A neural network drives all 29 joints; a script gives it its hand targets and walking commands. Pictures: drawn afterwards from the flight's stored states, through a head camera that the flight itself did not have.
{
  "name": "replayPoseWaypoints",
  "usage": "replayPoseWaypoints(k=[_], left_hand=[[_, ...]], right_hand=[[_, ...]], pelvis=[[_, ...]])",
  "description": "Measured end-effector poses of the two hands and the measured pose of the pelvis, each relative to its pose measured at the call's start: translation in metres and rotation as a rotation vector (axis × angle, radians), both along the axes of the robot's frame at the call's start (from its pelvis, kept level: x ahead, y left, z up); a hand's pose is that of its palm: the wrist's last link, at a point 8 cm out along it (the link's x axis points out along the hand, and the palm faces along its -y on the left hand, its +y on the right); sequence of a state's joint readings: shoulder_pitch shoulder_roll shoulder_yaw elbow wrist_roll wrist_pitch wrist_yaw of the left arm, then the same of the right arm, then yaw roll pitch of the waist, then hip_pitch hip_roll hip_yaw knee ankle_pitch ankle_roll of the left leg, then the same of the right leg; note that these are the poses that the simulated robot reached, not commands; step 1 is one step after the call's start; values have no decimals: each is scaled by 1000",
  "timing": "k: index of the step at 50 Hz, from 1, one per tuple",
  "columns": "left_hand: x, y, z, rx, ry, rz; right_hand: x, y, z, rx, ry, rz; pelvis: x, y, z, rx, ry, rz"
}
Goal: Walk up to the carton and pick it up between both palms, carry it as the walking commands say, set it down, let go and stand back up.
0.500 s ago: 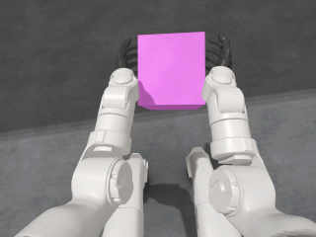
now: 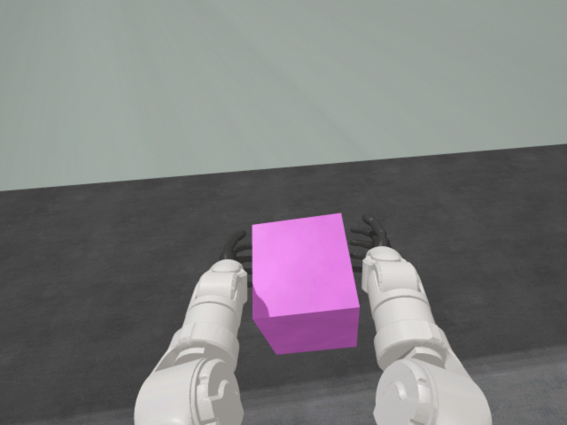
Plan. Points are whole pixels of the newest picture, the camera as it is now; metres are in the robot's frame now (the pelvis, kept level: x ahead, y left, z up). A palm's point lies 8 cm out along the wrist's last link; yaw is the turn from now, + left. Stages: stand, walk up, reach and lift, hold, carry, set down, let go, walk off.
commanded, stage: reach and lift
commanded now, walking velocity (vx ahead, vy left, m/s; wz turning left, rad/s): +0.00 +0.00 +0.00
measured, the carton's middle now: (306, 288) +0.37 -0.04 -0.02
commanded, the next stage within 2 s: hold in 2.00 s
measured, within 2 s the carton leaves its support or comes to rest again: neither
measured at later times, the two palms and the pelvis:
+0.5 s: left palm (232, 263) +0.35 +0.07 +0.08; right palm (391, 253) +0.33 -0.15 +0.10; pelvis +0.03 +0.00 +0.03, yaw +0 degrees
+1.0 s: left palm (206, 282) +0.32 +0.11 +0.07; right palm (361, 250) +0.34 -0.11 +0.10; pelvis +0.01 +0.00 +0.03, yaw +1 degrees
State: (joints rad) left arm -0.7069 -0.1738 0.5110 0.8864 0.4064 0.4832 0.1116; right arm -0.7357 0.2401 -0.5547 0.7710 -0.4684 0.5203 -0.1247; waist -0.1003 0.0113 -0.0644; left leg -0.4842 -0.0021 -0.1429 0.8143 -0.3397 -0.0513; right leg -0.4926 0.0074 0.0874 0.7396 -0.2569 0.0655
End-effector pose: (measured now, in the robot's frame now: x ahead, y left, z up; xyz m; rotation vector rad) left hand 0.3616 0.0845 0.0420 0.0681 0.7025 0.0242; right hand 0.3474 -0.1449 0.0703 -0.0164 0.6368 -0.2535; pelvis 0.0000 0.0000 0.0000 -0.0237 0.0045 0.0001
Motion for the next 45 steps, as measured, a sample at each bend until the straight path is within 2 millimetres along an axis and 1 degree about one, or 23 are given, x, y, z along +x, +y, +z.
replayPoseWaypoints(k=[3,7,10,12,16,22,27,31,38,42,45], left_hand=[[-2,4,1,12,22,2],[-6,10,-3,38,48,13],[-10,11,-5,38,57,20],[-13,10,-4,32,54,23],[-16,4,5,12,28,17],[-10,-7,28,7,-5,-18],[-13,-9,39,16,7,-22],[-20,-1,38,34,39,1],[-36,22,27,40,72,79],[-42,31,25,59,69,143],[-43,32,27,45,62,166]], right_hand=[[-2,4,-1,10,21,-2],[-6,10,-11,28,45,-11],[-6,12,-17,22,57,-1],[-6,11,-17,13,52,-2],[-5,5,-4,-7,21,-17],[-9,-6,22,-21,-15,-32],[-15,-8,31,-3,-2,-26],[-18,-1,27,13,28,5],[-15,22,18,11,56,89],[-11,34,21,1,42,128],[-8,38,26,-19,29,129]], pelvis=[[6,0,8,-1,-26,3],[11,1,17,0,-44,12],[14,3,21,2,-52,21],[16,4,24,4,-57,26],[19,6,27,10,-72,30],[24,5,30,14,-108,15],[26,4,32,16,-141,-5],[24,3,32,18,-158,-14],[16,2,31,21,-166,1],[13,0,30,20,-164,18],[11,-2,30,19,-162,27]])
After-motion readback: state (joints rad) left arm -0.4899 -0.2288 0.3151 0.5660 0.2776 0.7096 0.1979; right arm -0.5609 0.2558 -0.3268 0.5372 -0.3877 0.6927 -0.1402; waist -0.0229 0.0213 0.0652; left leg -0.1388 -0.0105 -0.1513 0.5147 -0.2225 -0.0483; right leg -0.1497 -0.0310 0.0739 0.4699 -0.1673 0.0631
